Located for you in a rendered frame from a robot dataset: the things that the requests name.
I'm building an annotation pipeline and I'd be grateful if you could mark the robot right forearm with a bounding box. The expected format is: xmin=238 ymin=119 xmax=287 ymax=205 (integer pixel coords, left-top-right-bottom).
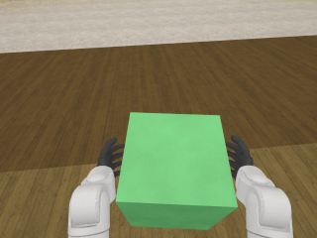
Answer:
xmin=235 ymin=166 xmax=293 ymax=238

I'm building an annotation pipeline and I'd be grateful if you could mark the robot left hand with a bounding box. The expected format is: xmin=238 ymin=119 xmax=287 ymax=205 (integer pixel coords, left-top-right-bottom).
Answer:
xmin=96 ymin=137 xmax=125 ymax=178

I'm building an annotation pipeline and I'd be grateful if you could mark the carton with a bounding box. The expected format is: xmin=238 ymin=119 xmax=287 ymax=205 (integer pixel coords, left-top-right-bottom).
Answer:
xmin=115 ymin=112 xmax=238 ymax=230

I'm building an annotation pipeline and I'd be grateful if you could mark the robot left forearm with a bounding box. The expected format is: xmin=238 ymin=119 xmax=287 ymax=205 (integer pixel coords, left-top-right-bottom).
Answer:
xmin=67 ymin=166 xmax=116 ymax=238

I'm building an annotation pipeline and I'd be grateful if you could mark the robot right hand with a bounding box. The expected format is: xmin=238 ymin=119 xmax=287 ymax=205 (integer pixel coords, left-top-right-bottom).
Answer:
xmin=225 ymin=135 xmax=254 ymax=180

